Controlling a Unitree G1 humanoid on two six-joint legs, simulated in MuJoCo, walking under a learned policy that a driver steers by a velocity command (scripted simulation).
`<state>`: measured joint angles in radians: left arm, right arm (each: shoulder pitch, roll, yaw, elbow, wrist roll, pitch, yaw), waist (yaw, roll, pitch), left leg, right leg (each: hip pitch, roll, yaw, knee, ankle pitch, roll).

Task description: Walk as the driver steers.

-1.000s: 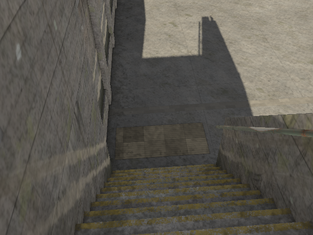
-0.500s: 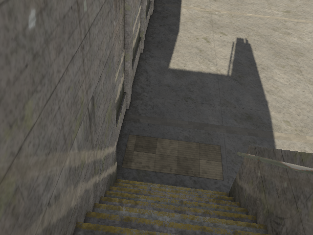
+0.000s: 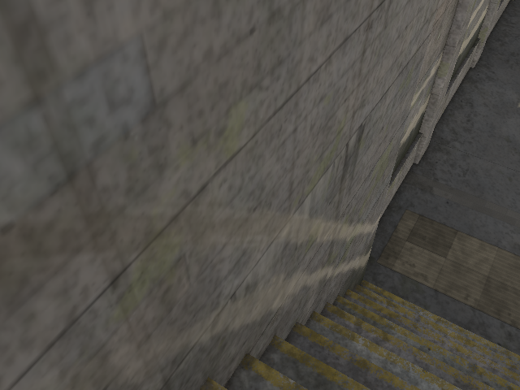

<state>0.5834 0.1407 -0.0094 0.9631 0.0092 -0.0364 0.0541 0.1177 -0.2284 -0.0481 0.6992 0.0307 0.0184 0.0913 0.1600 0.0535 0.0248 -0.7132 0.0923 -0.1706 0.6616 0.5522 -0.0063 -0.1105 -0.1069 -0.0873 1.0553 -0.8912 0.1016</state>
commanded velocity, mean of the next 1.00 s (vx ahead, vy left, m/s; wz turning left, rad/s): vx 0.39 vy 0.00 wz -0.45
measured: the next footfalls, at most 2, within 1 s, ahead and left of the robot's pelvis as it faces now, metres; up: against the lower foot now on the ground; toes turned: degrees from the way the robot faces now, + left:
left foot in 0.12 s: +0.23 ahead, +0.19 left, -0.23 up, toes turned +1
left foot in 0.90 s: +0.58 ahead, +0.00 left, -0.52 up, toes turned -23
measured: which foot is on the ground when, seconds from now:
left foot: up 0.00-0.10, down 0.12-0.70, up 0.72-0.88, down 0.90-1.00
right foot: down 0.00-0.10, up 0.12-1.00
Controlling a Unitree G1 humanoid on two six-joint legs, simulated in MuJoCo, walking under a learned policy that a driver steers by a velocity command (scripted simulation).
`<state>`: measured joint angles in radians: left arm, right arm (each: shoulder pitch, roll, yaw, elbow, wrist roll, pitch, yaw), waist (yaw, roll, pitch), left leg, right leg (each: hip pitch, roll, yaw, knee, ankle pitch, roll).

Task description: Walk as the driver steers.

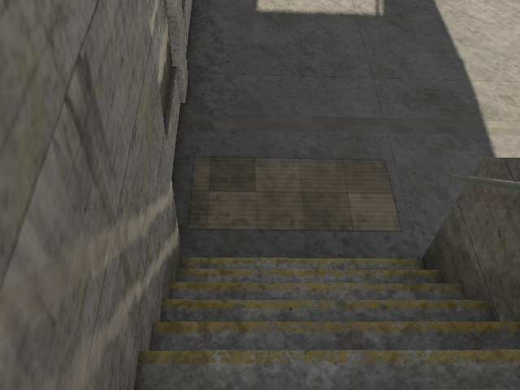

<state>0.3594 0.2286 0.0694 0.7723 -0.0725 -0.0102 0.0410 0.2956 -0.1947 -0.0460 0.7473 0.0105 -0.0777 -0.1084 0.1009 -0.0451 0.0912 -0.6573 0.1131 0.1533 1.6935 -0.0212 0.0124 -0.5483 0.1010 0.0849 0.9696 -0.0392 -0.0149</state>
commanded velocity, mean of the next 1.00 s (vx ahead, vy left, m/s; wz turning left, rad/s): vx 0.37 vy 0.00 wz -0.24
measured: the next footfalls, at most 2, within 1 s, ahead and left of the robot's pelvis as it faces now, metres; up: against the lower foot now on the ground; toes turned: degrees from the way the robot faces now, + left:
right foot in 0.02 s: +0.10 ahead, -0.10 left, -0.17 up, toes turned +10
left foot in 0.26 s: +0.34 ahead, +0.14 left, -0.40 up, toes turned -16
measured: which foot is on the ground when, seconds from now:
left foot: down 0.00-0.00, up 0.02-0.24, down 0.26-0.48, up 0.50-0.80, down 0.82-1.00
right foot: up 0.00-0.00, down 0.02-0.24, up 0.26-0.52, down 0.54-0.82, up 0.84-1.00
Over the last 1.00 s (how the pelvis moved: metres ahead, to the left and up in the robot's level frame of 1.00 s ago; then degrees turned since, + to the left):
0.59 -0.10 -0.60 -30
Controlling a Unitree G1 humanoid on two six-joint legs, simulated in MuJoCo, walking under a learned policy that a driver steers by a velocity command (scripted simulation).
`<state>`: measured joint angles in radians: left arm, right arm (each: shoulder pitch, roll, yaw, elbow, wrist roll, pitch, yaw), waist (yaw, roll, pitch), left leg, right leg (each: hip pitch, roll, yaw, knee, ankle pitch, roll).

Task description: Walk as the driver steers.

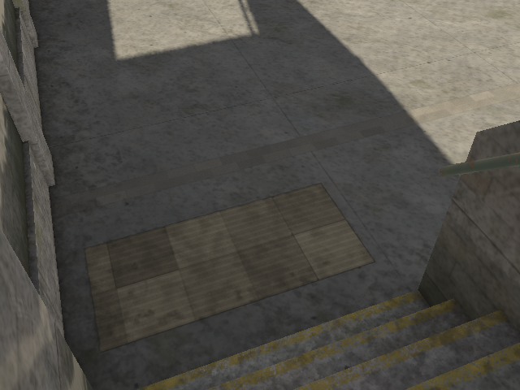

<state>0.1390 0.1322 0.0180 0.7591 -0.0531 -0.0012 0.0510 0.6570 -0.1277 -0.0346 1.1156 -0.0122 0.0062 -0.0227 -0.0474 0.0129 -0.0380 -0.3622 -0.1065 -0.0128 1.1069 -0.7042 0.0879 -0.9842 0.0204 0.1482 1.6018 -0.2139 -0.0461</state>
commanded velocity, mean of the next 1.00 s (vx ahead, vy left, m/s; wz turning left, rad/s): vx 0.19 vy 0.00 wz -0.01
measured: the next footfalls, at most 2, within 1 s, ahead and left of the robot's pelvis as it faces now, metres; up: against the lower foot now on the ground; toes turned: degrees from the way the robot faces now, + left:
right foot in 0.24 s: +0.24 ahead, -0.11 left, -0.23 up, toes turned +0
left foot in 0.64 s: +0.38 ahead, +0.17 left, -0.46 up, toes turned -5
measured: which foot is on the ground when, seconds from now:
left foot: down 0.00-0.22, up 0.24-0.62, down 0.64-1.00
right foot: up 0.00-0.22, down 0.24-0.64, up 0.66-0.90, down 0.92-1.00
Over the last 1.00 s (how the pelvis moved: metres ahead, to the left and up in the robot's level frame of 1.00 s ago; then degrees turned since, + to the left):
0.72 0.10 -0.75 -11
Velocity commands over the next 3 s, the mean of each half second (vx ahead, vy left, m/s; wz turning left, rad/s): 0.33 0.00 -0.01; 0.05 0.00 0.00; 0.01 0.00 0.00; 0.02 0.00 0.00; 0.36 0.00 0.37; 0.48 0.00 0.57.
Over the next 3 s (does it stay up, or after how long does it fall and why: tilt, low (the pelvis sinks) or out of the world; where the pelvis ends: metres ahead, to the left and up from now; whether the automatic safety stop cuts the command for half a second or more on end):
stays up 1.37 -0.12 -1.24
